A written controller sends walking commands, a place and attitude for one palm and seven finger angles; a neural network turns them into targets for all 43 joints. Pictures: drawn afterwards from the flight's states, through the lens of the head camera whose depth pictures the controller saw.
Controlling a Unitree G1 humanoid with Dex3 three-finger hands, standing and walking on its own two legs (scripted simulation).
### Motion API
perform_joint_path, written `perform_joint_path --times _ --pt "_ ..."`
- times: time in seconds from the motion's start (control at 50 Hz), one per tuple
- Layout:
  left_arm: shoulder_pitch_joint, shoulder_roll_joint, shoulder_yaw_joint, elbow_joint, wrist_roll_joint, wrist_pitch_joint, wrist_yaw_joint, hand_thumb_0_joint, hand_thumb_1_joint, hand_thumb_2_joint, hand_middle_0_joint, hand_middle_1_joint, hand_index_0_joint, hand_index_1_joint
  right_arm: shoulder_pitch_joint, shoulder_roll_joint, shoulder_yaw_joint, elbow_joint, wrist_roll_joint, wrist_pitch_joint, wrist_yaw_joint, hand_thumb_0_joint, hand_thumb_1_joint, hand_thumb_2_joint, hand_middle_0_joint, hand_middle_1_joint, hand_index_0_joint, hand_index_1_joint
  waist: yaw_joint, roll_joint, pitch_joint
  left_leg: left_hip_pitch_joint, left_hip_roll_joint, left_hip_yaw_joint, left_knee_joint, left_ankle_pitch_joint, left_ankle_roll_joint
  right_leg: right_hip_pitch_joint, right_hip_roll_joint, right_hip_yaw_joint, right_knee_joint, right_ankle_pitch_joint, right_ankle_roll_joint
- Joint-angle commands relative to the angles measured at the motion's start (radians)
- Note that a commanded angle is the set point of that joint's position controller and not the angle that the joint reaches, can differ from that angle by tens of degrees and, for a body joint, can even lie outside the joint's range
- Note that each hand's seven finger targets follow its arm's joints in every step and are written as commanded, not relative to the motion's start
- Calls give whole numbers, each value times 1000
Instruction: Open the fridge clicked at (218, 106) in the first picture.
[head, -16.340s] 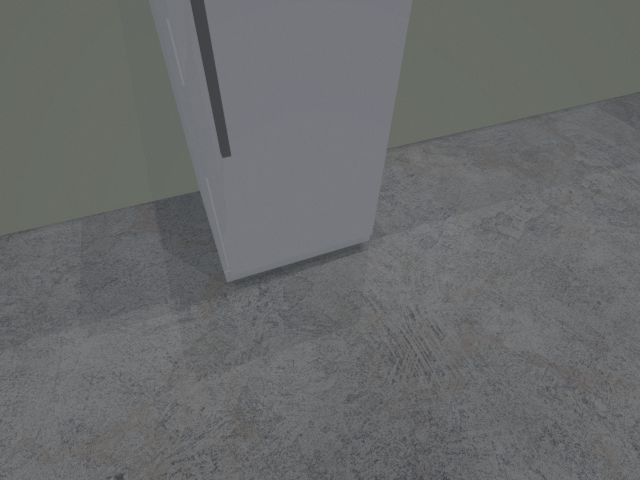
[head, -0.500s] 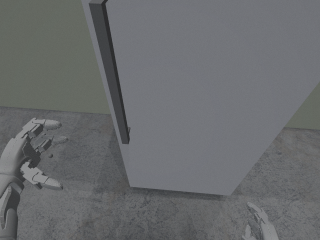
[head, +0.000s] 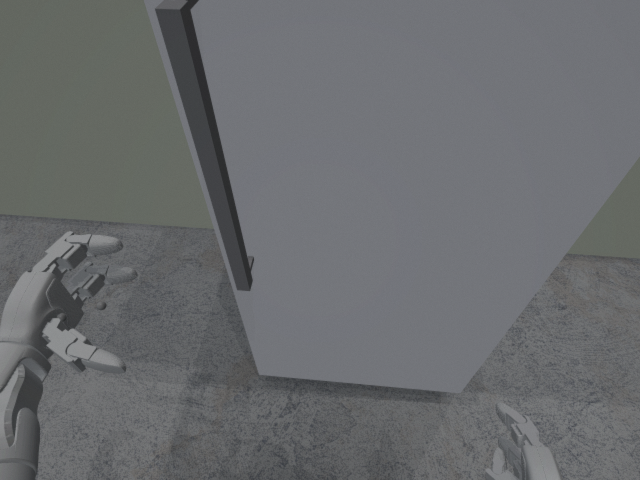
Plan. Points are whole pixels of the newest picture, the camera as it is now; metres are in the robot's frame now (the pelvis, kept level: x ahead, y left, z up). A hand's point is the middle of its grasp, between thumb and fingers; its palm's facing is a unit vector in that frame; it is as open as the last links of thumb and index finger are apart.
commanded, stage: move the hooked fingers beside the handle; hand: left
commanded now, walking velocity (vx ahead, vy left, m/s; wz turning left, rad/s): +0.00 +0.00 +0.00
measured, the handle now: (224, 179) +0.47 +0.17 +0.13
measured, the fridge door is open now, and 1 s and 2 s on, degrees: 0 0 0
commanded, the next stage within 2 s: none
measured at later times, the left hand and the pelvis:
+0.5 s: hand (139, 270) +0.33 +0.25 +0.09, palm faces +0.00 -1.00 -0.03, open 14.0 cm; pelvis +0.00 +0.01 +0.00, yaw -1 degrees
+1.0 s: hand (158, 246) +0.38 +0.25 +0.09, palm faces +0.00 -1.00 -0.01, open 14.0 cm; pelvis +0.00 +0.01 +0.00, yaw -1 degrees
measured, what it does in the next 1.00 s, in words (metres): stands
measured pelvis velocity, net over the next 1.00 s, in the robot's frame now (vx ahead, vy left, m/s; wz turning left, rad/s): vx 0.00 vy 0.01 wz -0.02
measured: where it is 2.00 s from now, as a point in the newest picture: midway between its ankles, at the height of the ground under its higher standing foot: outside the picture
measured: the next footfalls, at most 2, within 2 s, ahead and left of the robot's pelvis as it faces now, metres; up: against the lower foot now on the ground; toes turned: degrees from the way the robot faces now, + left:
none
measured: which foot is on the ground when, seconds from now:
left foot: down 0.00-1.00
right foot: down 0.00-1.00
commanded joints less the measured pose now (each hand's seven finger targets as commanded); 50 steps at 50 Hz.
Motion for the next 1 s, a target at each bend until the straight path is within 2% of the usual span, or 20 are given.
perform_joint_path --times 0.0,0.04,0.08,0.1,0.24,0.26,0.3,0.36,0.42,0.46,0.5,0.52,0.58,0.64,0.72,0.74,0.8,0.86,0.92,0.98 --pt "-304 261 56 -195 -23 -70 -1 0 -500 300 -300 -1200 -300 -1200 -42 -126 -59 -139 8 -49 -18 0 -900 -900 200 300 200 300 -22 52 -192 222 -36 -46 -77 148 33 -71 3 69 -128 243 20" --pt "-337 257 42 -177 -19 -70 6 0 -500 300 -300 -1200 -300 -1200 -38 -129 -58 -136 7 -44 -19 0 -900 -900 200 300 200 300 -24 11 -189 212 -32 -49 -75 148 35 -67 3 69 -128 241 19" --pt "-327 277 64 -144 -11 -65 15 0 -500 300 -300 -1200 -300 -1200 -33 -131 -59 -135 8 -35 -18 0 -900 -900 200 300 200 300 -17 14 -202 205 -34 -46 -80 147 33 -60 2 68 -124 240 21" --pt "-348 269 54 -155 -8 -68 20 0 -500 300 -300 -1200 -300 -1200 -40 -127 -56 -139 7 -34 -16 0 -900 -900 200 300 200 300 -14 51 -198 207 -35 -50 -86 141 31 -67 0 64 -121 231 18" --pt "-361 270 58 -120 5 -72 56 0 -500 300 -300 -1200 -300 -1200 -26 -128 -60 -138 6 -10 -7 0 -900 -900 200 300 200 300 -13 -2 -211 204 -29 -47 -89 157 34 -47 7 60 -118 253 17" --pt "-351 282 73 -115 8 -74 59 0 -500 300 -300 -1200 -300 -1200 -23 -129 -60 -140 6 -6 -7 0 -900 -900 200 300 200 300 -7 14 -223 207 -30 -45 -92 168 32 -41 7 58 -112 265 16" --pt "-391 240 22 -148 19 -77 62 0 -500 300 -300 -1200 -300 -1200 -27 -123 -58 -145 7 -3 -3 0 -900 -900 200 300 200 300 -17 80 -235 233 -30 -47 -95 169 30 -63 8 52 -106 258 13" --pt "-427 252 32 -109 20 -75 73 0 -500 300 -300 -1200 -300 -1200 -12 -131 -61 -133 5 5 -6 0 -900 -900 200 300 200 300 -28 6 -219 219 -27 -51 -93 163 33 -69 12 53 -112 259 16" --pt "-447 248 25 -94 30 -81 79 0 -500 300 -300 -1200 -300 -1200 -9 -129 -63 -127 5 14 -5 0 -900 -900 200 300 200 300 -27 47 -224 228 -26 -51 -96 157 29 -80 10 50 -107 244 13" --pt "-466 245 19 -96 34 -85 83 0 -500 300 -300 -1200 -300 -1200 -6 -129 -62 -128 2 19 -2 0 -900 -900 200 300 200 300 -26 44 -252 240 -26 -54 -91 185 31 -67 11 51 -101 269 10" --pt "-469 256 28 -75 38 -87 87 0 -500 300 -300 -1200 -300 -1200 -1 -129 -63 -122 3 27 -2 0 -900 -900 200 300 200 300 -27 50 -237 232 -25 -54 -93 183 28 -76 12 49 -100 266 11" --pt "-494 229 2 -66 39 -85 88 0 -500 300 -300 -1200 -300 -1200 -3 -127 -61 -123 3 29 -1 0 -900 -900 200 300 200 300 -36 41 -225 232 -24 -56 -94 173 29 -90 13 45 -100 256 11" --pt "-511 262 30 -30 41 -89 90 0 -500 300 -300 -1200 -300 -1200 10 -133 -65 -118 1 40 -1 0 -900 -900 200 300 200 300 -30 18 -253 224 -26 -52 -85 184 31 -69 13 53 -99 273 11" --pt "-591 240 -9 -16 49 -97 92 0 -500 300 -300 -1200 -300 -1200 12 -131 -63 -112 3 49 -1 0 -900 -900 200 300 200 300 -46 36 -234 225 -22 -56 -80 180 30 -91 13 51 -97 262 7" --pt "-571 233 -8 -14 57 -109 103 0 -500 300 -300 -1200 -300 -1200 17 -130 -68 -116 0 56 6 0 -900 -900 200 300 200 300 -35 66 -274 256 -20 -64 -79 210 24 -99 14 44 -82 273 5" --pt "-581 212 -32 -6 58 -108 104 0 -500 300 -300 -1200 -300 -1200 21 -131 -66 -115 -1 59 7 0 -900 -900 200 300 200 300 -42 36 -266 245 -21 -63 -74 217 28 -94 14 44 -81 282 5" --pt "-561 239 6 36 57 -98 115 0 -500 300 -300 -1200 -300 -1200 24 -134 -69 -115 0 72 10 0 -900 -900 200 300 200 300 -35 10 -266 223 -22 -55 -74 208 28 -88 14 48 -83 293 10" --pt "-637 282 27 50 69 -105 119 0 -500 300 -300 -1200 -300 -1200 30 -137 -66 -112 -1 87 9 0 -900 -900 200 300 200 300 -40 25 -267 202 -24 -48 -67 206 31 -81 14 58 -81 301 10" --pt "-731 248 -21 73 77 -124 116 0 -500 300 -300 -1200 -300 -1200 35 -133 -65 -102 0 94 5 0 -900 -900 200 300 200 300 -65 57 -253 215 -22 -54 -64 171 28 -128 15 55 -82 253 9" --pt "-752 264 -12 106 78 -142 116 0 -500 300 -300 -1200 -300 -1200 49 -138 -69 -92 -2 100 5 0 -900 -900 200 300 200 300 -64 40 -293 223 -21 -59 -54 186 29 -117 18 59 -75 265 7"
